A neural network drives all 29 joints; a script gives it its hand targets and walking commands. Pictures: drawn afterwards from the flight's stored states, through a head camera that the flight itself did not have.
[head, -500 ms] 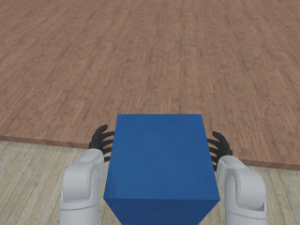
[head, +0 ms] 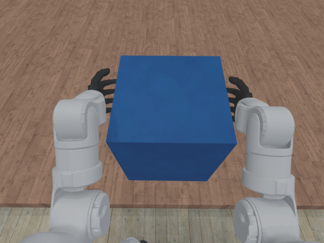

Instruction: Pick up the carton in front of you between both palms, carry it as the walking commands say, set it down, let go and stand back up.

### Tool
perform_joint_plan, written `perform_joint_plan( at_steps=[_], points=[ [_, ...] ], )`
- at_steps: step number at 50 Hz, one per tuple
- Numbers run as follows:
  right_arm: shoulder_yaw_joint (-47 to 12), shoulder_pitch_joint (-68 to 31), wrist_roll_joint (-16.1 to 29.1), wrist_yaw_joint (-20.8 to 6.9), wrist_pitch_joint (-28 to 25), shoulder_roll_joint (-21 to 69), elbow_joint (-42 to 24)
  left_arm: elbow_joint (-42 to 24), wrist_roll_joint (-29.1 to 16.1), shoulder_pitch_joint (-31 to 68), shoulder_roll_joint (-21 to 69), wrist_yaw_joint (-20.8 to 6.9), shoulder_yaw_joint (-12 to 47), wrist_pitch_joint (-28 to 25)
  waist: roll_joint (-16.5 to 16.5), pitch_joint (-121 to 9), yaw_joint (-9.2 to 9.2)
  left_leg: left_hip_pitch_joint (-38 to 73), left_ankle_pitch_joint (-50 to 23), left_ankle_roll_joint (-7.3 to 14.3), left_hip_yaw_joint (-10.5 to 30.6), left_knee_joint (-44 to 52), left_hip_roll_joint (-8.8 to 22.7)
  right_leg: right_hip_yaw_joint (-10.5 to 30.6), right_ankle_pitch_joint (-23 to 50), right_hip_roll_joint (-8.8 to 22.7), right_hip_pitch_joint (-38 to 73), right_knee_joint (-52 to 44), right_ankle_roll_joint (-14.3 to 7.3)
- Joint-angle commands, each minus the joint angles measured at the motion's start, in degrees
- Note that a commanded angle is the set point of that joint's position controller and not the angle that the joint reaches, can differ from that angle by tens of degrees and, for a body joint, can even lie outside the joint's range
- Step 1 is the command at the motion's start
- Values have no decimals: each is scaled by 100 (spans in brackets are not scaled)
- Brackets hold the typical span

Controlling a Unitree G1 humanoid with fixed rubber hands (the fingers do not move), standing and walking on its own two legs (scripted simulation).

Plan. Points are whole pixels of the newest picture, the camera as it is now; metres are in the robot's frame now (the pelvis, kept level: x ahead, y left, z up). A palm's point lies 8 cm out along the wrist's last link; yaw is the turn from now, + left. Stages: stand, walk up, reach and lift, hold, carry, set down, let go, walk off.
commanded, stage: carry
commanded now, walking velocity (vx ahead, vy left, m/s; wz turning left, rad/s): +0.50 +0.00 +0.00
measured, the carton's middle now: (168, 125) +0.37 -0.01 +0.08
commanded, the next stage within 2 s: none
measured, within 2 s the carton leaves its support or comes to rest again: neither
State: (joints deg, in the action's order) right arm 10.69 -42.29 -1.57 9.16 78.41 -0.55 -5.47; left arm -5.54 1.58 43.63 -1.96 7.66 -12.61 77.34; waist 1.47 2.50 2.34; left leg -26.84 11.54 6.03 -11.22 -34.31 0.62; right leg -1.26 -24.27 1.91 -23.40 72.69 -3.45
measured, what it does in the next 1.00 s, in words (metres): climbs: right foot, then left foot 0.09 m higher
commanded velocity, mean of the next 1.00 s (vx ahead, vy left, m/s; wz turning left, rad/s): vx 0.50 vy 0.00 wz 0.00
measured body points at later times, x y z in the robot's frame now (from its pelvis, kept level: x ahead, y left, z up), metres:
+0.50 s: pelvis +0.37 -0.04 -0.01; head +0.47 -0.03 +0.43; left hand +0.78 +0.11 +0.12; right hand +0.79 -0.19 +0.11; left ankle +0.22 +0.08 -0.49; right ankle +0.22 -0.13 -0.72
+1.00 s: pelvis +0.86 -0.01 +0.10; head +0.93 -0.03 +0.55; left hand +1.28 +0.04 +0.22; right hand +1.21 -0.26 +0.23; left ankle +0.75 +0.01 -0.62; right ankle +0.97 -0.11 -0.60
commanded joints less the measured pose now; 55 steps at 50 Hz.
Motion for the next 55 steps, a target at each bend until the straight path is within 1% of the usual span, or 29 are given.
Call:
perform_joint_plan(
  at_steps=[1, 9, 13, 16, 18, 19, 20, 21, 22, 23, 25, 26, 28, 29, 31, 32, 33, 34, 35, 36, 37, 39, 43, 45, 50, 51, 53, 54, 55],
  points=[
    [-3430, -5067, 2852, -1456, -209, 5400, -679, -36, -2399, 4279, 5566, -1158, 3535, -7, -642, -3197, -35, 3488, -1698, 461, 2219, 1219, 1550, 192, 395, 232, -1540, 13, -34],
    [-2945, -5356, 2437, -1478, -269, 5937, -172, 614, -1988, 4507, 6320, -1086, 3184, -149, -1008, -3236, 220, 4463, -3341, 689, 1402, 784, 1331, -447, 676, 76, -2730, -997, 40],
    [-3067, -5067, 2264, -1460, -336, 5919, -364, 406, -1788, 4321, 6301, -1111, 3221, -195, -963, -2962, 524, 5531, -3811, 776, 1716, 515, 1495, -439, 433, 176, -4092, -673, -94],
    [-3301, -5112, 2416, -1479, -354, 5987, -501, 488, -1636, 4096, 6212, -1120, 3263, -203, -994, -2725, 1079, 7691, -6497, 672, 2300, -409, 1403, -725, -1105, -210, -6272, -128, -205],
    [-3431, -5256, 2541, -1486, -441, 6044, -606, 525, -1483, 3921, 6093, -1130, 3255, -222, -1128, -3051, 1027, 7354, -7916, 282, 2023, -1464, 925, -490, -1091, -383, -4976, -2008, -235],
    [-3517, -5566, 2587, -1500, -507, 6095, -679, 441, -1402, 3905, 5981, -1135, 3216, -273, -871, -3470, 402, 5503, -7800, -140, 1472, -2599, 537, -91, 223, -363, -2029, -4424, -200],
    [-3733, -5584, 2806, -1530, -498, 6204, -653, 458, -1418, 3653, 5849, -1102, 3166, -325, 78, -3799, -587, 2464, -7110, -264, 1360, -3681, 442, -478, 3125, -543, 2245, -5785, -76],
    [-3977, -5611, 2909, -1562, -518, 6385, -809, 337, -1396, 3732, 5856, -1034, 3212, -395, 1097, -2668, -1440, -754, -133, -349, 726, -5622, -501, -424, 5624, -73, 4635, -7045, -3],
    [-3892, -5449, 2955, -1591, -512, 6419, -613, 393, -1466, 3306, 5540, -1010, 3137, -410, 2082, -2486, -1127, -4550, 3858, -296, 1055, -7688, -1226, 1140, 12366, 1343, 7606, -3879, -606],
    [-3686, -4727, 2816, -1520, -503, 6108, -271, 415, -1488, 3004, 5361, -965, 3130, -387, 2213, -3496, -1724, -6357, 4884, -134, 1493, -9130, -1444, 1626, 14061, 1838, 9584, -2695, -1024],
    [-3406, -4654, 2511, -1410, -570, 6013, -534, -717, -1583, 3499, 5542, -910, 3431, -547, 417, -3140, -2072, -7220, 4960, 61, 1789, -9083, -969, 2396, 9115, 1820, 8694, -3570, -1052],
    [-3281, -4568, 2315, -1345, -615, 5820, -687, -1204, -1846, 3826, 5785, -949, 3662, -558, 112, -2766, -1851, -7467, 5407, 201, 1508, -8735, -932, 2108, 8738, 1560, 8303, -3795, -892],
    [-3067, -4026, 1595, -1117, -744, 5223, -973, -2001, -2584, 4622, 6138, -1144, 4219, -578, -425, -2215, -797, -4641, 4216, 27, 274, -5603, -293, 735, 7291, 1097, 4759, -5268, -459],
    [-3009, -4062, 1271, -955, -796, 4950, -1125, -1978, -2897, 4901, 6174, -1279, 4297, -547, -81, -2431, -381, -1925, 2583, 22, -147, -3879, -465, -428, 8377, 500, 2779, -5361, -252],
    [-3204, -4012, 1118, -792, -888, 4639, -1572, -2093, -3201, 4595, 6083, -1403, 4480, -639, 913, -3792, 702, 3272, -1335, -256, -379, -1571, -1135, -303, 9020, 301, 695, -3700, -250],
    [-3368, -4034, 1253, -773, -961, 4734, -1777, -2137, -3219, 4498, 6037, -1447, 4463, -646, 283, -4218, 1458, 4920, -2520, -160, 58, -737, -856, -291, 6889, 114, -23, -978, -138],
    [-3416, -3958, 1390, -767, -1032, 4841, -1891, -1947, -3148, 4340, 5943, -1480, 4473, -647, -710, -4176, 1323, 4819, -3399, 444, 1353, -125, -235, -160, 1584, -645, -49, 1332, 6],
    [-3484, -3454, 1400, -793, -991, 4807, -1645, -1576, -3081, 3838, 5595, -1496, 4387, -627, -1456, -5298, 651, 5161, -7014, 1222, 3771, -478, 1159, 801, 166, -1167, -136, 3253, 82],
    [-3713, -3292, 1514, -859, -934, 4803, -1498, -1428, -2775, 3394, 5240, -1451, 4119, -588, -1416, -6222, 679, 5748, -6878, 1598, 5015, -345, 1780, 1702, 84, -1328, -444, 4045, 100],
    [-3921, -3393, 1753, -926, -899, 4999, -1504, -1499, -2516, 3304, 5075, -1413, 3994, -543, -847, -6130, 610, 5429, -4547, 1444, 5246, -49, 1761, 1571, 179, -896, -476, 3775, 92],
    [-4018, -3570, 1943, -996, -868, 5173, -1754, -1576, -2347, 3365, 5090, -1378, 3877, -498, -385, -5191, 533, 4841, -3173, 1183, 4897, 171, 1502, 1339, -99, -650, -1000, 3264, 182],
    [-4405, -4206, 2494, -1161, -771, 5649, -1958, -1368, -1949, 3183, 5081, -1312, 3546, -478, 294, -4256, 426, 4127, -3111, 1069, 4364, 330, 1273, 840, -440, -389, -1472, 2222, 309],
    [-4509, -4832, 3220, -1413, -662, 6043, -1667, -719, -1141, 2736, 4905, -1145, 3109, -550, -120, -3855, 601, 4548, -5350, 339, 3011, 204, 740, 113, -170, -187, -2184, 249, 277],
    [-4373, -4586, 3237, -1539, -658, 6226, -922, -199, -774, 2489, 4853, -1071, 2943, -625, -289, -3625, 612, 4595, -6053, 329, 2871, 336, 710, -109, 129, -338, -2226, -1288, 175],
    [-3814, -3778, 2920, -1961, -882, 6832, 984, 989, -434, 2265, 5313, -1127, 2911, -854, -644, -3152, 127, 1976, -5961, -372, 1990, -33, 470, -690, 3573, -742, 1850, -5114, 143],
    [-3693, -3783, 2830, -2042, -943, 6944, 1202, 1136, -455, 2329, 5415, -1175, 2917, -925, -556, -3158, -114, 1285, -5315, -600, 1685, -671, 369, -638, 4298, -540, 2820, -5514, 34],
    [-3414, -3627, 2672, -2176, -977, 6936, 1593, 1418, -637, 2053, 5730, -1259, 2959, -975, 243, -3001, -549, -1001, 1184, -983, 1191, -2852, -346, 1121, 6544, 1328, 4565, -5113, -874],
    [-3326, -3584, 2641, -2211, -949, 6994, 1879, 1637, -640, 1992, 5755, -1265, 2939, -984, 326, -3416, -558, -1641, 2082, -1032, 1367, -3698, -320, 2139, 7963, 2360, 5377, -4488, -1467],
    [-3212, -3277, 2510, -2198, -948, 7029, 2033, 1621, -758, 1950, 5960, -1288, 3040, -975, -19, -3488, -526, -2125, 2010, -1030, 1627, -4283, 21, 2507, 6355, 2611, 5380, -4795, -1775]
  ],
)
